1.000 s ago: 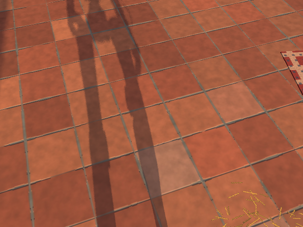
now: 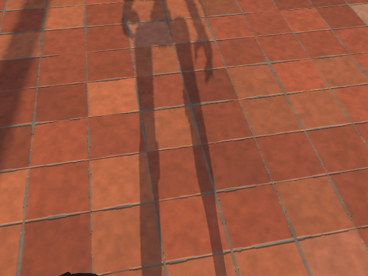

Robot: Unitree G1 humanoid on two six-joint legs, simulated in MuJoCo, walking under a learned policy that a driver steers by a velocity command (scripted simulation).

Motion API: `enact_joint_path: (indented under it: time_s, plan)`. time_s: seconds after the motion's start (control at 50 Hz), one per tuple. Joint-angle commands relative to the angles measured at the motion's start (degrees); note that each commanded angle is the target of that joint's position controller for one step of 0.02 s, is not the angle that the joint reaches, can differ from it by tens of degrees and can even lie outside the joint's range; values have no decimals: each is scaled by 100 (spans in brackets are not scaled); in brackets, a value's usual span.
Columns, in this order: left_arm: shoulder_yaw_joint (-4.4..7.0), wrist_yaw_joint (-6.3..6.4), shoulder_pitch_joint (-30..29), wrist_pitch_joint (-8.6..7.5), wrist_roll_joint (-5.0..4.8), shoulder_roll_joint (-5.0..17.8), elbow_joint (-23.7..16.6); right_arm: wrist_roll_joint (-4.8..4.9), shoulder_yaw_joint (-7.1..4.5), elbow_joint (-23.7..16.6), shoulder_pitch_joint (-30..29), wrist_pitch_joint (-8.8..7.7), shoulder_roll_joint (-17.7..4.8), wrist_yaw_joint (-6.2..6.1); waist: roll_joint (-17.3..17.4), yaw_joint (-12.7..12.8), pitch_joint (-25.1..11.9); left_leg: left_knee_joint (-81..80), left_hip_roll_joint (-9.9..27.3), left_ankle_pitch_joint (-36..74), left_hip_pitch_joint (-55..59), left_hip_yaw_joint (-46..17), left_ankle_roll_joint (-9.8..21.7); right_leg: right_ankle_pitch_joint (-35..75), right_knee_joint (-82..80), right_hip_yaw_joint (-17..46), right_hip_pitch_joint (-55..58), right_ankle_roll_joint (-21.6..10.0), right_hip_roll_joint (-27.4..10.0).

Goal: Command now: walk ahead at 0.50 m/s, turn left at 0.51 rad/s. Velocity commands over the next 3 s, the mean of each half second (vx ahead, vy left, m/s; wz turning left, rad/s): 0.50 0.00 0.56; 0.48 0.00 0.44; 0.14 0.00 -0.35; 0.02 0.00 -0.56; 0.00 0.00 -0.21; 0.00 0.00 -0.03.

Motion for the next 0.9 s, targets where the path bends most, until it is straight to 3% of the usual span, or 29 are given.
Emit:
enact_joint_path:
  time_s: [0.02,0.06,0.08,0.1,0.12,0.14,0.16,0.18,0.2,0.24,0.34,0.46,0.54,0.6,0.62,0.64,0.66,0.68,0.7,0.72,0.74,0.78,0.8,0.84,0.9]
  plan:
    - [56,4,-685,-131,-50,446,-645,-47,-208,-288,273,-16,-963,-67,683,42,71,65,1493,2484,99,-1215,695,-63,-404,-109,79,-43,262]
    - [93,26,-301,-195,-65,589,-631,-60,-259,-418,-2,-8,-1093,-104,751,303,-13,389,1510,2709,-63,-1324,498,-396,-843,-64,864,-163,366]
    - [140,62,153,-235,-71,695,-519,-56,-287,-487,-162,-21,-1174,-96,747,514,-181,766,1437,3067,-243,-1338,392,-586,-1033,-117,1578,-246,499]
    - [213,122,899,-306,-46,851,-309,-23,-293,-533,-268,-52,-1176,-55,474,867,-563,1655,1134,3198,-472,-1143,262,-476,-1411,-126,2602,-381,499]
    - [318,213,1773,-378,89,1245,-224,51,-233,-706,-306,-101,-921,-8,-80,1196,-1318,3089,727,2235,-1147,-787,121,-1212,-1570,798,3906,-655,-487]
    - [432,250,2099,-324,231,1806,-265,254,-112,-906,254,-96,-299,-22,-1341,966,-2036,4709,-107,-1373,-2893,-70,-73,-1566,-1935,3112,5436,-1193,-2089]
    - [435,232,1858,-211,134,1570,-259,104,-163,-844,384,-13,-743,-56,-1168,768,-1960,5476,225,-1707,-3536,0,-11,-2369,-2307,4152,5029,-1464,-2209]
    - [294,211,1402,-187,86,968,-388,-5,-193,-786,43,47,-869,-37,-332,676,-1036,5658,565,-1127,-3650,-26,-3,-2657,-2416,3282,4179,-1332,-1910]
    - [208,187,1129,-203,53,651,-390,-38,-176,-840,-311,57,-778,33,-5,640,-501,5431,757,-681,-3535,34,-52,-2027,-2544,2347,3484,-1198,-1559]
    - [157,200,1192,-262,31,521,-265,-142,-177,-913,-473,169,-675,147,-387,507,-209,5117,979,-408,-3255,119,-160,-861,-2733,1209,2898,-966,-1123]
    - [225,145,1649,-452,-73,665,-49,-157,-122,-1242,-1094,355,-574,307,-311,471,-195,4956,1098,222,-3764,266,-304,597,-2934,193,3054,-1092,-1121]
    - [254,145,1945,-419,-56,760,99,-130,29,-1693,-2264,321,-435,447,-293,676,130,3150,1104,1326,-3607,711,-323,848,-3050,-829,3099,-987,-943]
    - [309,198,2298,-327,-52,960,245,-170,57,-1941,-2778,313,-501,487,-275,815,268,2311,977,909,-3328,1112,-68,1423,-2817,-1165,3653,-894,-1139]
    - [353,243,2422,-184,-42,1191,337,-221,-6,-1928,-2492,313,-629,413,-412,641,-31,1982,483,21,-2593,1443,259,3767,-1678,-1503,4085,-794,-1185]
    - [363,248,2434,-123,-47,1268,343,-231,-66,-1795,-1974,279,-725,368,-397,418,-360,1810,242,-153,-2003,1475,406,4260,-806,-1577,4090,-780,-1170]
    - [350,245,2375,-73,-68,1277,290,-274,-163,-1496,-1035,221,-872,294,-164,-2,-901,1365,83,85,-756,1374,586,3771,499,-1718,3575,-648,-1059]
    - [270,211,2422,-79,-102,1004,39,-325,-341,-1340,-266,207,-1423,193,535,-264,-1592,1139,1193,-786,941,-211,978,1655,2291,-1744,1984,-417,-828]
    - [230,113,2274,-131,-92,672,-420,-131,-465,-1483,-500,259,-1984,144,1695,101,-1956,412,2630,-488,2114,-3346,1677,-2832,4154,-1174,-242,-79,385]
    - [284,93,1567,-174,-25,1041,-574,-58,-450,-1518,-296,331,-1886,91,714,-217,-1702,163,2595,349,1959,-3203,1660,-2501,4376,-200,-865,-112,236]
    - [222,72,1388,-234,-105,858,-628,-28,-382,-1406,-517,322,-1625,33,480,-20,-1016,209,2461,989,1339,-2325,1557,-1978,4099,-100,-963,-170,-38]
    - [198,84,1544,-264,-102,806,-524,-1,-292,-1377,-767,282,-1304,16,198,282,-523,127,2152,1709,499,-1763,1300,-1721,3422,-87,-590,-190,-246]
    - [182,76,1930,-78,75,742,-372,31,-164,-1434,-1171,178,-980,-4,211,693,-404,-89,1727,2248,-362,-1076,1066,-1642,2875,-57,174,-129,-375]
    - [177,58,2036,17,116,717,-352,33,-138,-1416,-1123,102,-952,19,364,747,-427,-139,1695,2588,-567,-1001,1126,-1675,2740,-106,372,-93,-351]
    - [171,3,1892,101,114,650,-372,47,-137,-1276,-913,3,-1000,46,343,747,-332,-352,1532,2562,-694,-739,1083,-1351,2340,-207,307,-44,-325]
    - [159,-41,1218,119,91,616,-552,47,-127,-1098,-528,-43,-1044,57,373,540,-58,-596,1424,2431,-518,-599,874,-576,1589,-269,-147,-20,-344]
Next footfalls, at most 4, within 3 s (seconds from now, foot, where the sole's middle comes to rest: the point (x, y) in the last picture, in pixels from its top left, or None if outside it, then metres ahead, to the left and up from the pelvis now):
0.12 right None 0.24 -0.13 -0.78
0.64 left None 0.44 0.15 -0.78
1.16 right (129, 209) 0.74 0.16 -0.78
1.70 left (85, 234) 0.65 0.32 -0.78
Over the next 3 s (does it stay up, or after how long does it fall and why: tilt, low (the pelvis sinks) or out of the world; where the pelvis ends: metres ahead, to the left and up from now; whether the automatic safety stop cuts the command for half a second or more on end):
stays up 0.60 0.23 0.00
